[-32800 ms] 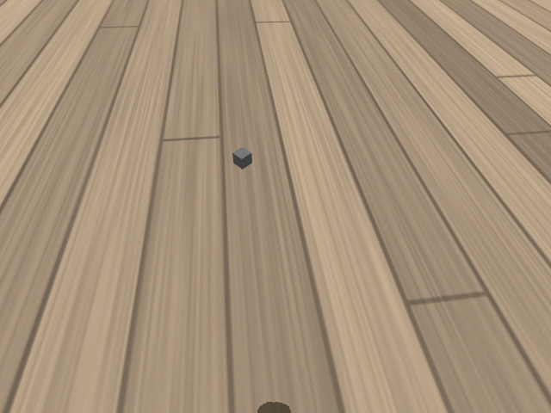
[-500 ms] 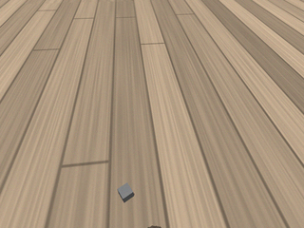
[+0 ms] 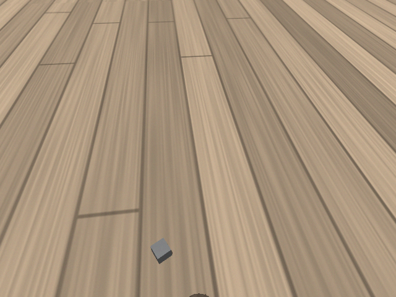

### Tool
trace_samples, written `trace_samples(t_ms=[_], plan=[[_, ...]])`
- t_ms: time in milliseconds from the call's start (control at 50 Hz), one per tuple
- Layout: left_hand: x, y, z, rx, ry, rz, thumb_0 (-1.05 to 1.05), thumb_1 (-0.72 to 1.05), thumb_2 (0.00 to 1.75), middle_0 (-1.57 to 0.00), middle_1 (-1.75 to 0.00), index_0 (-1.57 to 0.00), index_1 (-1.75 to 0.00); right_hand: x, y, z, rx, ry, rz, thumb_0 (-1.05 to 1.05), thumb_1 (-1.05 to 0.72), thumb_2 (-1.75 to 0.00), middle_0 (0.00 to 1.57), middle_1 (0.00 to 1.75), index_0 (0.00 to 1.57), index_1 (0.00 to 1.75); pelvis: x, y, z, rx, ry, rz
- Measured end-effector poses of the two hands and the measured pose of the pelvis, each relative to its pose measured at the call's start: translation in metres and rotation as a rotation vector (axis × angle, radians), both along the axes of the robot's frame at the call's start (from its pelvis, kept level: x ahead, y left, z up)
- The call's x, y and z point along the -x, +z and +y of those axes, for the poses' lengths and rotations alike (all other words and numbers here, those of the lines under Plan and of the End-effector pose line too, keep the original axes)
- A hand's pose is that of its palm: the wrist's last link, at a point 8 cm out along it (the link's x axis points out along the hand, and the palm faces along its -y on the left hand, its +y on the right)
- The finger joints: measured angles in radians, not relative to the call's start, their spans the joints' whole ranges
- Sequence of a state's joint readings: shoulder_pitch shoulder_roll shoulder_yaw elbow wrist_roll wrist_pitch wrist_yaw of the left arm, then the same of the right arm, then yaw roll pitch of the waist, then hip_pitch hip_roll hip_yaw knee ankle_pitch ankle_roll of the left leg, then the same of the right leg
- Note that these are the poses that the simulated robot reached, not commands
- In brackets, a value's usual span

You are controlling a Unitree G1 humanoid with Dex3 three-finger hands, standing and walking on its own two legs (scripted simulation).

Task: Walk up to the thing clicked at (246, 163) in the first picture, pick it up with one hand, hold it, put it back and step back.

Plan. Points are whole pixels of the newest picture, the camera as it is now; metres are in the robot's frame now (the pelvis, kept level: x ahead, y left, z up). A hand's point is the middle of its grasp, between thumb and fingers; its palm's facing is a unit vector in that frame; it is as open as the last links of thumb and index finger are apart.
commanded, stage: stand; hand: left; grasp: from above
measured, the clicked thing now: (161, 250) +0.48 +0.18 -0.75
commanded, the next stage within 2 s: step back in 0.04 s
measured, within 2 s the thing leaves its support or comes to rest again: neither
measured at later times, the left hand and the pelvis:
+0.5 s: hand out of the picture +0.08 +0.31 -0.18, palm faces -0.03 -0.94 -0.35, open 7.4 cm; pelvis -0.06 +0.06 -0.01, yaw +0 degrees
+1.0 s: hand out of the picture -0.03 +0.30 -0.15, palm faces -0.05 -0.91 -0.41, open 7.4 cm; pelvis -0.16 +0.04 -0.01, yaw -4 degrees
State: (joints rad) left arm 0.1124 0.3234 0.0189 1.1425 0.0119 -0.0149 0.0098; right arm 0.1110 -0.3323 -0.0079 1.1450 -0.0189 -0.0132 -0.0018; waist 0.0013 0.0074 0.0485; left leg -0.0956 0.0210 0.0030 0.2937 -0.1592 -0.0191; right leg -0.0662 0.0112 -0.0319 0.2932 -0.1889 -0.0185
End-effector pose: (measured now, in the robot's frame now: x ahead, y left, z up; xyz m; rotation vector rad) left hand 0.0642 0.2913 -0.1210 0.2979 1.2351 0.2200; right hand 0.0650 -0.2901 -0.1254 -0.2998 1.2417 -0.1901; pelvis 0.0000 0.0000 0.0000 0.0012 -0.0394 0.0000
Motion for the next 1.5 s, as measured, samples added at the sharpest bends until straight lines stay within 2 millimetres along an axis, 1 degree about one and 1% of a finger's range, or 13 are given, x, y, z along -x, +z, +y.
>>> trace_samples(t_ms=[100, 220, 380, 460, 540, 680, 780, 860, 1020, 1160, 1300, 1400, 1500], plan=[[0.000, -0.001, 0.005, -0.006, 0.012, -0.006, 0.00, 0.90, 0.89, -0.21, -0.30, -0.20, -0.30, 0.001, -0.002, -0.003, 0.002, -0.004, 0.003, 0.00, -0.90, -0.90, 0.21, 0.30, 0.21, 0.30, 0.006, -0.003, 0.001, 0.005, -0.002, 0.006], [0.004, -0.005, 0.026, -0.040, -0.010, 0.000, 0.00, 0.90, 0.89, -0.21, -0.30, -0.20, -0.30, 0.009, -0.003, -0.006, 0.038, -0.008, 0.014, 0.00, -0.90, -0.90, 0.21, 0.30, 0.21, 0.30, 0.027, -0.010, 0.011, 0.010, -0.015, 0.012], [-0.013, -0.024, 0.064, -0.034, -0.049, -0.062, 0.00, 0.90, 0.89, -0.21, -0.30, -0.20, -0.30, 0.048, 0.000, 0.012, 0.116, -0.012, 0.056, 0.00, -0.91, -0.90, 0.21, 0.30, 0.21, 0.30, 0.048, -0.024, 0.046, 0.011, -0.004, 0.029], [-0.016, -0.024, 0.067, -0.023, -0.063, -0.080, 0.00, 0.90, 0.89, -0.21, -0.30, -0.20, -0.30, 0.071, 0.008, 0.030, 0.113, -0.016, 0.077, 0.00, -0.90, -0.90, 0.21, 0.30, 0.21, 0.30, 0.060, -0.018, 0.053, 0.025, -0.005, 0.018], [-0.006, -0.021, 0.064, -0.003, -0.082, -0.075, 0.00, 0.90, 0.89, -0.21, -0.30, -0.20, -0.30, 0.082, 0.012, 0.040, 0.111, -0.026, 0.063, 0.00, -0.90, -0.90, 0.21, 0.30, 0.21, 0.30, 0.070, -0.013, 0.058, 0.035, -0.020, 0.028], [0.027, -0.021, 0.062, -0.019, -0.110, -0.042, 0.00, 0.90, 0.89, -0.21, -0.30, -0.20, -0.30, 0.086, 0.003, 0.043, 0.084, -0.032, -0.033, 0.00, -0.90, -0.90, 0.21, 0.30, 0.21, 0.30, 0.093, -0.018, 0.057, 0.014, -0.054, 0.019], [0.052, -0.019, 0.055, -0.057, -0.124, -0.044, 0.00, 0.90, 0.89, -0.21, -0.30, -0.20, -0.30, 0.096, -0.014, 0.031, 0.050, -0.040, -0.082, 0.00, -0.90, -0.90, 0.21, 0.30, 0.21, 0.30, 0.114, -0.030, 0.047, -0.001, -0.084, 0.005], [0.078, -0.007, 0.047, -0.063, -0.121, -0.056, 0.00, 0.90, 0.89, -0.21, -0.30, -0.20, -0.30, 0.108, -0.018, 0.024, 0.028, -0.058, -0.088, 0.00, -0.90, -0.90, 0.21, 0.30, 0.21, 0.30, 0.130, -0.026, 0.040, 0.011, -0.071, -0.011], [0.105, 0.013, 0.050, -0.075, -0.105, -0.118, 0.00, 0.90, 0.89, -0.21, -0.30, -0.20, -0.30, 0.149, -0.006, 0.018, 0.054, -0.021, -0.055, 0.00, -0.90, -0.90, 0.21, 0.30, 0.21, 0.30, 0.165, -0.015, 0.046, -0.029, -0.058, 0.021], [0.129, -0.008, 0.072, -0.048, -0.098, -0.181, 0.00, 0.90, 0.89, -0.21, -0.30, -0.20, -0.30, 0.194, -0.007, 0.033, 0.109, 0.020, -0.019, 0.00, -0.91, -0.90, 0.21, 0.30, 0.21, 0.30, 0.209, -0.030, 0.061, -0.022, -0.006, -0.005], [0.187, -0.012, 0.075, -0.007, -0.057, -0.108, 0.00, 0.90, 0.89, -0.21, -0.30, -0.20, -0.30, 0.234, 0.018, 0.048, 0.103, 0.030, -0.031, 0.01, -0.90, -0.90, 0.21, 0.30, 0.21, 0.30, 0.243, -0.014, 0.061, 0.030, -0.023, 0.002], [0.234, -0.015, 0.075, -0.021, -0.058, -0.056, 0.00, 0.90, 0.89, -0.21, -0.30, -0.20, -0.30, 0.245, 0.023, 0.039, 0.115, 0.031, -0.098, 0.01, -0.90, -0.90, 0.21, 0.30, 0.21, 0.30, 0.272, -0.015, 0.055, 0.028, -0.054, 0.010], [0.275, -0.020, 0.065, -0.054, -0.090, -0.012, 0.00, 0.90, 0.89, -0.21, -0.30, -0.20, -0.30, 0.262, 0.012, 0.019, 0.107, 0.034, -0.169, 0.00, -0.90, -0.90, 0.21, 0.30, 0.21, 0.30, 0.310, -0.027, 0.041, 0.006, -0.097, 0.005]])
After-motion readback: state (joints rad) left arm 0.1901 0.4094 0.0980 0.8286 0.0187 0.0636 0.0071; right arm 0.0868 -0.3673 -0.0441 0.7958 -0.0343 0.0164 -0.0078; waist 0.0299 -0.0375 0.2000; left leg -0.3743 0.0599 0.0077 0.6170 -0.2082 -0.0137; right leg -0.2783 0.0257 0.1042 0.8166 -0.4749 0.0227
